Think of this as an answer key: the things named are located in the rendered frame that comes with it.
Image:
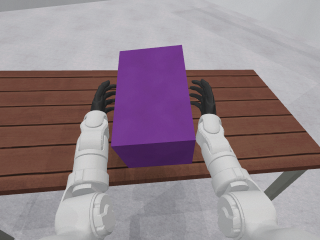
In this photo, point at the robot left upper arm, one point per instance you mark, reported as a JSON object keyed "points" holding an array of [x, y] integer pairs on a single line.
{"points": [[85, 217]]}

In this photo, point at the robot right upper arm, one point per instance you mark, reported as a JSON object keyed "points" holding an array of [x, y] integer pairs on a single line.
{"points": [[250, 215]]}

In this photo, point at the right robot forearm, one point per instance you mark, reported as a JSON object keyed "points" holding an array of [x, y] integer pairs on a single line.
{"points": [[225, 170]]}

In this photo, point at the left robot forearm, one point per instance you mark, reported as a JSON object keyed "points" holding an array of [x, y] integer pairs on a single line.
{"points": [[89, 174]]}

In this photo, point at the table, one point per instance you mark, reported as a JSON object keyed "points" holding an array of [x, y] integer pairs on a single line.
{"points": [[41, 112]]}

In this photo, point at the carton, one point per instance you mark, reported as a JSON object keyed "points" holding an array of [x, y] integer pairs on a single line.
{"points": [[152, 121]]}

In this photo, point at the robot right hand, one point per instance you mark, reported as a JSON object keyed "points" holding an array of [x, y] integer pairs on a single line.
{"points": [[207, 105]]}

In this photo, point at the robot left hand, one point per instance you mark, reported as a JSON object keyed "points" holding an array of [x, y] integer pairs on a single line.
{"points": [[99, 102]]}

